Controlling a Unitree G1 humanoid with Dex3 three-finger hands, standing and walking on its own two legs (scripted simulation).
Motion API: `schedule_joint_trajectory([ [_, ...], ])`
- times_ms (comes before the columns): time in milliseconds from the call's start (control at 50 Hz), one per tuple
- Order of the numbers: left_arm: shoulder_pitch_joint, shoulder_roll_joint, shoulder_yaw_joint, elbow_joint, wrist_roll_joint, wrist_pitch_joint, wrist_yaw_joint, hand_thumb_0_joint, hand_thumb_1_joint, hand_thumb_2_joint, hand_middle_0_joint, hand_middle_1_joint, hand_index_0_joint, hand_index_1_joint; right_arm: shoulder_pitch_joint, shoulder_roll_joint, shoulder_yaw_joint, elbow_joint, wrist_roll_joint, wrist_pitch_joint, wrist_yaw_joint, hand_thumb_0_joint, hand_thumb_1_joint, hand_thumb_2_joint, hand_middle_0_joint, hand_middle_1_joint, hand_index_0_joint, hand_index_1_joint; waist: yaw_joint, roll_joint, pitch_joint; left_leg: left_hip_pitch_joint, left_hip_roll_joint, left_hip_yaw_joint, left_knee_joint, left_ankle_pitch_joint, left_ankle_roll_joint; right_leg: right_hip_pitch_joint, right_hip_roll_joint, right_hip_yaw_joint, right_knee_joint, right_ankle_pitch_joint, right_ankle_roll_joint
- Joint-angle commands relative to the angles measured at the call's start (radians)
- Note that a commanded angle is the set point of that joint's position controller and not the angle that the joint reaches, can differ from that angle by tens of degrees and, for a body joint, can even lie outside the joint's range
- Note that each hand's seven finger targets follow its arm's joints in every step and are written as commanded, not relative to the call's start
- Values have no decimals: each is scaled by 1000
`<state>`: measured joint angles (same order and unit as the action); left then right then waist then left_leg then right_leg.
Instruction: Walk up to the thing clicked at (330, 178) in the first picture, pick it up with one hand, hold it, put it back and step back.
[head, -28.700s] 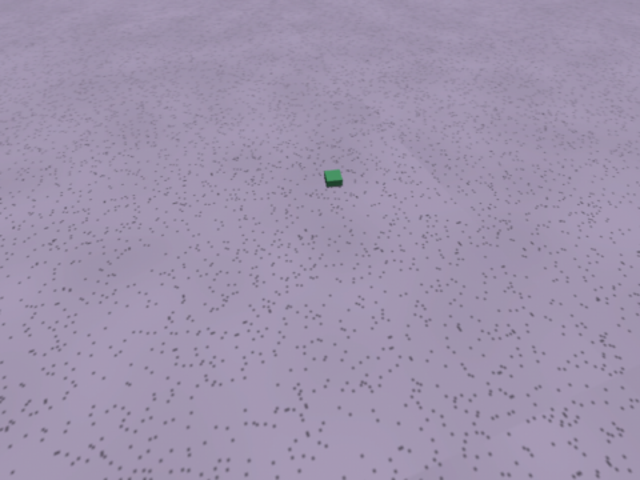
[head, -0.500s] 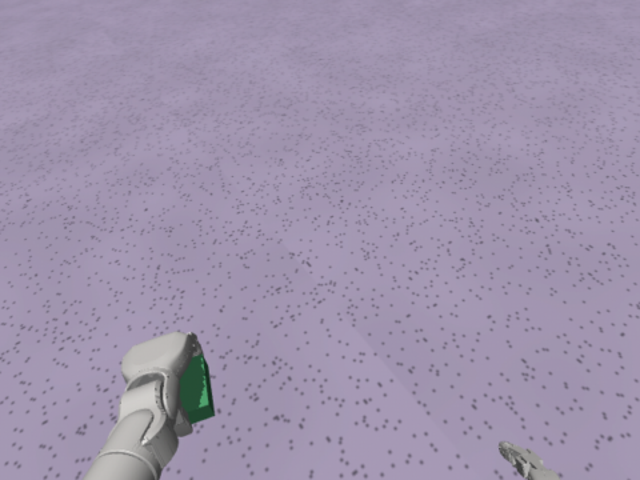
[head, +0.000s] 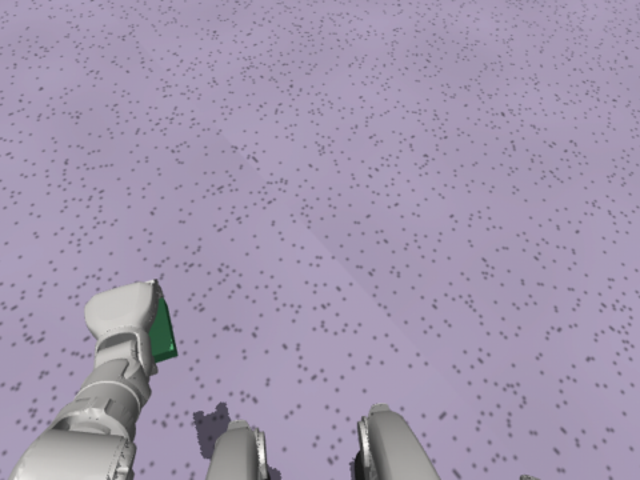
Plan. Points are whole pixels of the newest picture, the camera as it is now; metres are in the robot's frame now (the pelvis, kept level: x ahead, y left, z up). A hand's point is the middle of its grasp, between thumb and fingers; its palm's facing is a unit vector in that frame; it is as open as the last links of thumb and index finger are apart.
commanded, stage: crouch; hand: left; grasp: from above
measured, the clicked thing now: (143, 334) +0.38 +0.24 -0.15
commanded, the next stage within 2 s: lower in 1.22 s
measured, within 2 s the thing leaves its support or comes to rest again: neither
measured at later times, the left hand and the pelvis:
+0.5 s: hand (170, 354) +0.40 +0.26 -0.35, palm faces -0.41 -0.13 -0.90, open 11.1 cm; pelvis -0.03 +0.00 -0.18, yaw -1 degrees
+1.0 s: hand (181, 359) +0.41 +0.27 -0.44, palm faces -0.41 -0.16 -0.90, open 11.1 cm; pelvis -0.04 +0.00 -0.28, yaw -3 degrees
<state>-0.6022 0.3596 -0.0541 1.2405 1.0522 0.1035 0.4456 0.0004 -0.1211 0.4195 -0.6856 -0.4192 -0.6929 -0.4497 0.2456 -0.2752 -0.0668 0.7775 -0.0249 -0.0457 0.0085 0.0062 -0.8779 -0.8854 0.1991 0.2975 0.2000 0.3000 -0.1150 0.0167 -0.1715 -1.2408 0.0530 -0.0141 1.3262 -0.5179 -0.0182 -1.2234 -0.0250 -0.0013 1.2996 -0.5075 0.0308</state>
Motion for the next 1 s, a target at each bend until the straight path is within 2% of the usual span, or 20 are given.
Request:
schedule_joint_trajectory([
  [0, -429, 217, 61, -113, -25, 23, 78, 0, 669, 747, -1082, -579, -1073, -590, 74, -148, -50, -65, -18, -38, -7, 0, -871, -889, 200, 299, 200, 299, -10, 106, -516, 142, -36, 12, -41, 109, 11, 67, 43, -46, -21, 129, -68],
  [120, -460, 308, 124, -60, -26, 28, 68, 0, 667, 768, -1069, -612, -1065, -617, 64, -147, -40, -51, -35, -58, 3, 0, -873, -890, 200, 299, 200, 299, -8, 122, -584, -34, -39, 1, 86, 7, 18, -71, 45, -58, 120, 24, -74],
  [160, -429, 287, 113, -7, -16, 16, 48, 0, 673, 766, -1066, -622, -1067, -623, 64, -148, -36, -42, -39, -66, 7, 0, -874, -890, 200, 299, 200, 299, -30, 106, -561, -105, -41, -3, 150, 0, 25, -143, 45, -63, 169, 19, -72],
  [240, -469, 380, 159, -52, 13, -31, 31, 0, 644, 769, -1038, -638, -1043, -635, 86, -160, -30, -32, -47, -77, 16, 0, -877, -891, 200, 299, 200, 299, -33, 126, -629, -158, -44, -8, 262, 21, 28, -223, 38, -70, 270, 35, -70],
  [320, -509, 367, 160, -69, 31, -67, 36, 0, 616, 804, -1012, -682, -1021, -675, 109, -168, -30, -18, -56, -90, 28, 0, -879, -891, 200, 299, 200, 299, -63, 145, -649, -175, -41, -24, 346, 45, 24, -331, 35, -87, 356, 54, -70],
  [380, -543, 385, 179, -101, 29, -79, 54, 0, 610, 790, -1007, -689, -1019, -679, 116, -175, -27, -9, -68, -104, 43, 0, -883, -893, 199, 299, 200, 299, -51, 215, -723, -121, -37, -29, 403, 122, 16, -385, 31, -95, 424, 109, -73],
  [420, -519, 340, 163, -49, 30, -72, 64, 0, 616, 833, -1015, -718, -1024, -710, 122, -173, -23, -2, -77, -108, 55, 0, -885, -894, 199, 299, 200, 299, -75, 209, -688, -154, -38, -25, 437, 128, 16, -421, 28, -99, 447, 117, -69],
  [440, -518, 341, 162, -50, 23, -69, 67, 0, 623, 836, -1026, -717, -1033, -711, 119, -172, -21, 1, -80, -109, 61, 0, -887, -895, 199, 299, 200, 299, -66, 217, -686, -159, -36, -19, 454, 133, 17, -428, 31, -99, 455, 124, -69],
  [460, -538, 395, 189, -70, 22, -70, 72, 0, 612, 863, -1026, -716, -1027, -717, 118, -183, -24, 4, -83, -111, 63, 0, -888, -895, 199, 299, 200, 299, -57, 221, -698, -172, -35, -18, 468, 126, 16, -436, 30, -99, 472, 119, -68],
  [520, -572, 431, 197, -94, 37, -75, 69, 0, 591, 939, -1034, -716, -1018, -733, 118, -189, -25, 5, -89, -106, 73, 0, -890, -897, 199, 299, 200, 299, -56, 246, -750, -199, -36, -6, 522, 137, 18, -421, 33, -97, 520, 139, -67],
  [560, -584, 415, 189, -87, 35, -81, 64, 0, 613, 927, -1044, -726, -1033, -738, 109, -176, -19, 6, -95, -105, 81, 0, -891, -896, 200, 299, 200, 299, -71, 226, -709, -266, -35, 0, 554, 113, 24, -433, 37, -94, 532, 130, -63],
  [600, -583, 477, 222, -47, 40, -80, 69, 0, 590, 922, -1024, -725, -1014, -736, 100, -190, -15, 5, -95, -105, 80, 0, -890, -896, 200, 299, 200, 299, -60, 227, -688, -305, -37, 4, 573, 77, 27, -463, 36, -93, 552, 96, -62],
  [640, -565, 460, 215, -17, 39, -82, 68, 0, 562, 930, -1007, -721, -994, -736, 94, -185, -13, 5, -104, -103, 90, 0, -889, -896, 200, 299, 200, 299, -63, 215, -659, -334, -35, 9, 596, 51, 28, -476, 38, -94, 564, 71, -61],
  [760, -598, 484, 222, 47, 41, -84, 75, 0, 517, 893, -977, -698, -964, -713, 79, -193, -5, 9, -112, -102, 107, 0, -889, -895, 200, 299, 200, 299, -76, 211, -622, -443, -36, 15, 660, 8, 35, -521, 47, -97, 616, 40, -58],
  [800, -611, 505, 234, 48, 42, -89, 76, 0, 491, 880, -962, -673, -945, -692, 76, -197, -5, 9, -113, -103, 111, 0, -886, -895, 200, 299, 200, 299, -65, 224, -636, -446, -37, 12, 669, -2, 32, -539, 50, -103, 638, 22, -63],
  [840, -601, 467, 214, 87, 34, -90, 68, 0, 496, 865, -956, -685, -944, -698, 77, -193, -2, 7, -116, -103, 120, 0, -887, -895, 200, 299, 200, 299, -86, 198, -597, -474, -36, 9, 686, -11, 35, -555, 50, -109, 652, 16, -62],
  [880, -641, 528, 238, 65, 39, -100, 70, 0, 451, 873, -941, -659, -918, -683, 77, -205, -3, 15, -114, -105, 123, 0, -888, -896, 200, 299, 200, 299, -70, 228, -631, -477, -38, 7, 706, 3, 32, -571, 52, -112, 683, 23, -66],
  [920, -600, 495, 225, 124, 45, -96, 69, 0, 460, 870, -938, -682, -921, -699, 84, -205, 6, 15, -119, -105, 127, 0, -890, -896, 200, 299, 200, 299, -81, 212, -605, -478, -39, 2, 717, 9, 30, -592, 51, -118, 696, 29, -65],
  [960, -669, 530, 242, 86, 45, -109, 79, 0, 473, 876, -959, -664, -936, -688, 84, -210, 6, 19, -121, -107, 131, 0, -890, -896, 200, 299, 200, 299, -82, 238, -619, -504, -40, 6, 736, -3, 32, -604, 52, -118, 714, 20, -66],
  [980, -623, 506, 240, 157, 48, -104, 82, 0, 497, 864, -958, -692, -946, -705, 90, -211, 13, 20, -126, -109, 136, 0, -891, -896, 200, 299, 200, 299, -92, 212, -575, -522, -43, 4, 739, -13, 33, -618, 51, -122, 717, 12, -65],
])
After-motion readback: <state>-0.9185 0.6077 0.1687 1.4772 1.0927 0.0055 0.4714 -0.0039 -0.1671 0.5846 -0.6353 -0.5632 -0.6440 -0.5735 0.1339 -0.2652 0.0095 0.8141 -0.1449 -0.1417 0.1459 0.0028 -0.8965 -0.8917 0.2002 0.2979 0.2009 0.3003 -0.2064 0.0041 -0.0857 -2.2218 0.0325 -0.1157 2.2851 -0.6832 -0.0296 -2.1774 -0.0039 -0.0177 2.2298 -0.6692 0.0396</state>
